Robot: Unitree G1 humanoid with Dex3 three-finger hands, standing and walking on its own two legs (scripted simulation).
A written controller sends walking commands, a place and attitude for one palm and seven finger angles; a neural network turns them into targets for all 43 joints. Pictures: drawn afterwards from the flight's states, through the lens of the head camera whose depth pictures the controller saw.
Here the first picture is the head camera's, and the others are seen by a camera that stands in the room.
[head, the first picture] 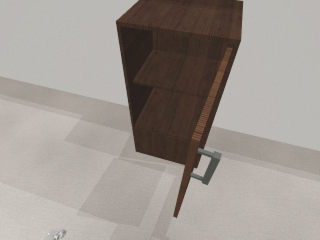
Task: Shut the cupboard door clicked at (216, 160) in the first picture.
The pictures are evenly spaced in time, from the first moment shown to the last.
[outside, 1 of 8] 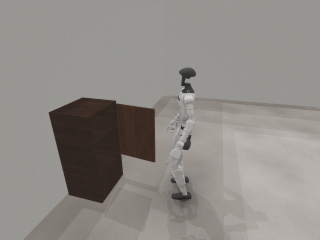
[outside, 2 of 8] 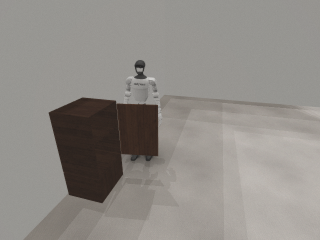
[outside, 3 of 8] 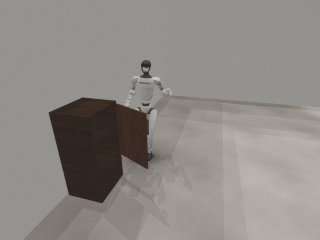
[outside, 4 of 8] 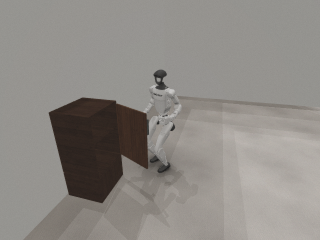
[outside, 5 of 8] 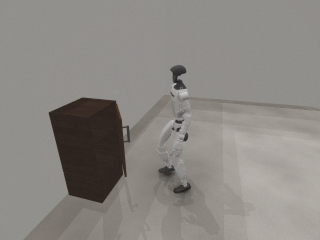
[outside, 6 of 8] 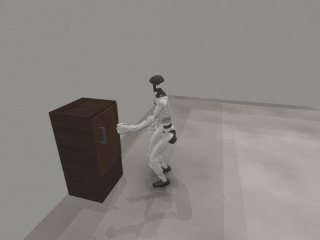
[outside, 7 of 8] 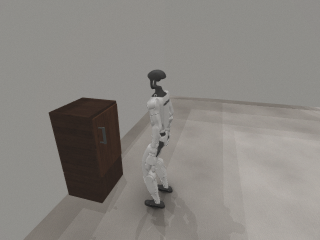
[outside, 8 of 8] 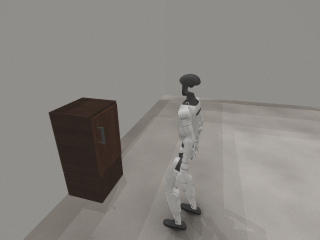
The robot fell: no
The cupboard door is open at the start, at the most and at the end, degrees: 84 101 0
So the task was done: yes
